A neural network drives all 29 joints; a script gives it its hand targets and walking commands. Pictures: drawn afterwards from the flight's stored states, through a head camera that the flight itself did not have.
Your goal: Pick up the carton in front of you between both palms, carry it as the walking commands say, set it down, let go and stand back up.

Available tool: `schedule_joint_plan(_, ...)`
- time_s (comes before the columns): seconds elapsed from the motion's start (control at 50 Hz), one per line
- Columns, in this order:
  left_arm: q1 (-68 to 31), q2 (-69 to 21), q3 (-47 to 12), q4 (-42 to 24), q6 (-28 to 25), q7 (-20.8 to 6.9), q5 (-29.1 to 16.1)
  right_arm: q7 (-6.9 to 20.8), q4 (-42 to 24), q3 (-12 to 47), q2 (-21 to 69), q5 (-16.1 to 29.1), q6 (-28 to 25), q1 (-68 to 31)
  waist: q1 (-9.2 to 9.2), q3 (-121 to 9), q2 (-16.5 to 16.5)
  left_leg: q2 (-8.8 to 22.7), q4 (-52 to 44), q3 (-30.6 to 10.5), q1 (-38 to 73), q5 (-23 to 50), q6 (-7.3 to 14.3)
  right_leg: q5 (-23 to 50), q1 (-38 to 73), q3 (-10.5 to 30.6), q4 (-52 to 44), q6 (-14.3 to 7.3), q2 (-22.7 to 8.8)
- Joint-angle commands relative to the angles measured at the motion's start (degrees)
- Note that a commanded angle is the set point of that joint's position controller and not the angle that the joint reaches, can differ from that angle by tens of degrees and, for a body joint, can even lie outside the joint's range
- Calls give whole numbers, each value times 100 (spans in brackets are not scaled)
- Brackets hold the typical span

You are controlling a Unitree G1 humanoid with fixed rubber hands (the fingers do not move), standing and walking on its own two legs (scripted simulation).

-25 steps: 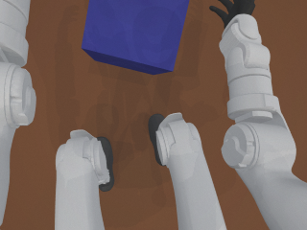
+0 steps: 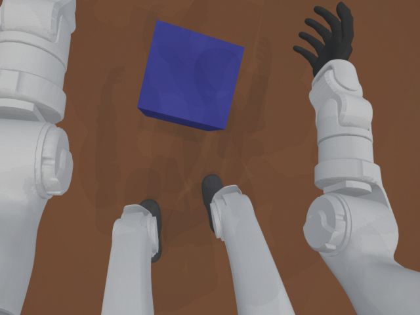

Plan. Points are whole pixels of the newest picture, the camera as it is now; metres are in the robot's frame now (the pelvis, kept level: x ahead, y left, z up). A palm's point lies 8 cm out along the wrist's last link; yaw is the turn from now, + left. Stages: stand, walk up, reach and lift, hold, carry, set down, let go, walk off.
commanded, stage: set down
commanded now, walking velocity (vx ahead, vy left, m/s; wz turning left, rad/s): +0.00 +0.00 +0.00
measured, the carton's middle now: (187, 86) +0.52 -0.07 -0.46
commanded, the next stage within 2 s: let go in 0.10 s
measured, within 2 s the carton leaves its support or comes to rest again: neither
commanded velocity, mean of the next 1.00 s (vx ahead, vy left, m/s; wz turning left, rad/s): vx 0.00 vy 0.00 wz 0.00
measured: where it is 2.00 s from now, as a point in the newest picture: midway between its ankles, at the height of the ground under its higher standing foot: (184, 227)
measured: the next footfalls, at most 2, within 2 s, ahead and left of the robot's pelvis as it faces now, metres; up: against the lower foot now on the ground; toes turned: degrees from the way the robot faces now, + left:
none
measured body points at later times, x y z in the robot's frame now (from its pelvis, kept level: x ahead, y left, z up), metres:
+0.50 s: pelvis +0.04 -0.02 +0.12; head +0.31 -0.01 +0.49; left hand +0.49 +0.15 -0.01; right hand +0.41 -0.26 +0.00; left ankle +0.05 +0.10 -0.55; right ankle +0.11 -0.13 -0.55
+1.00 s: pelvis +0.11 -0.02 +0.19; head +0.21 +0.01 +0.63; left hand +0.36 +0.20 +0.08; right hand +0.28 -0.25 +0.12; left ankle +0.05 +0.10 -0.55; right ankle +0.11 -0.13 -0.54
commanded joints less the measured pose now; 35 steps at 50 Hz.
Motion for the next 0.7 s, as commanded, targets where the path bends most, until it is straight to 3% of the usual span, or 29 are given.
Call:
schedule_joint_plan(0.0,-1675,523,275,-483,-208,-110,133,-23,-781,-17,-554,-174,-131,-1009,-338,-6115,929,-184,-1312,133,3754,2151,-162,2562,4009,-549,-917,220,246)
schedule_joint_plan(0.08,-1365,500,436,-381,-263,-198,256,-12,-804,-8,-381,-352,-102,-738,-285,-5954,805,-212,-1782,190,3826,1823,-154,2355,4662,-491,-1340,233,229)
schedule_joint_plan(0.16,-596,180,749,-560,-359,-141,483,173,-919,21,-325,-615,-187,-53,-213,-6117,723,-234,-2192,167,4416,2292,-216,2642,5200,-495,-1674,217,258)
schedule_joint_plan(0.26,1069,-506,1234,-1455,-594,269,790,630,-1278,363,-406,-807,-490,1332,28,-6340,562,-215,-2725,73,5429,3499,-363,3349,5868,-476,-2061,125,307)
schedule_joint_plan(0.32,2168,-1032,1248,-2164,-787,631,755,976,-1400,626,-562,-869,-703,2244,116,-6080,381,-198,-3118,30,5723,3640,-421,3416,6310,-437,-2333,12,263)
schedule_joint_plan(0.44,3627,-1392,1022,-3338,-1035,999,498,1348,-1642,1191,-979,-684,-960,3459,220,-5034,167,-163,-3908,178,5761,2397,-442,2881,7546,-196,-2998,-150,85)
schedule_joint_plan(0.56,5044,-1531,790,-3389,-1206,907,342,1452,-1432,1808,-911,-414,-1102,4801,320,-3534,-127,-59,-4445,271,5763,1188,-317,2059,8302,36,-3532,-84,-23)
schedule_joint_plan(0.62,5774,-1436,740,-3226,-1344,792,316,1396,-1538,2052,-921,-272,-1206,5423,395,-3073,-321,-32,-4641,247,5854,1153,-247,2224,8866,187,-3717,-39,-41)
schedule_joint_plan(0.68,6580,-1351,708,-3144,-1501,705,306,1264,-1795,2153,-984,-187,-1328,6156,437,-2903,-473,-32,-4817,222,6159,1464,-211,2886,9551,295,-3844,1,-34)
